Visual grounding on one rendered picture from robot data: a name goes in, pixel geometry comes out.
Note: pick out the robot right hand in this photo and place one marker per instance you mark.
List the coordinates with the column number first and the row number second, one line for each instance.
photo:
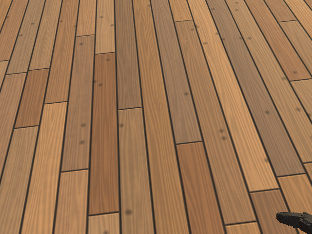
column 296, row 220

